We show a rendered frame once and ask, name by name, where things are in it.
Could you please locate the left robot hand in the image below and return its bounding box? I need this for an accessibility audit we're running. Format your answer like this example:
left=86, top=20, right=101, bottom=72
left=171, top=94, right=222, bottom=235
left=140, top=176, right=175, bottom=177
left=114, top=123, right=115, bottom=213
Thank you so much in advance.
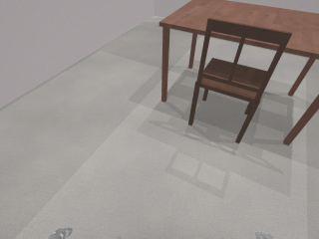
left=47, top=228, right=73, bottom=239

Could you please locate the chair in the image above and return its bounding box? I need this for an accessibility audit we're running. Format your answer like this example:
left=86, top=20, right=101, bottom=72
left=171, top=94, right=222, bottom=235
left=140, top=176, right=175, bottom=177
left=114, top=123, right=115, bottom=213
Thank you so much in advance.
left=188, top=18, right=292, bottom=143

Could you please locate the table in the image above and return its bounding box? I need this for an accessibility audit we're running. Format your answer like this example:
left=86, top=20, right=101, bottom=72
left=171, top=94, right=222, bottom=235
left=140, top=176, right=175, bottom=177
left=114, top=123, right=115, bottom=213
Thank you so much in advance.
left=159, top=0, right=319, bottom=145

